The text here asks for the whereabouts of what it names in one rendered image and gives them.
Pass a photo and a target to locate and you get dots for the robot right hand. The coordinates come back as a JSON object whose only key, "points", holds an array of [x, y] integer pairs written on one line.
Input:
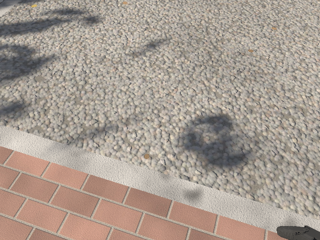
{"points": [[298, 233]]}

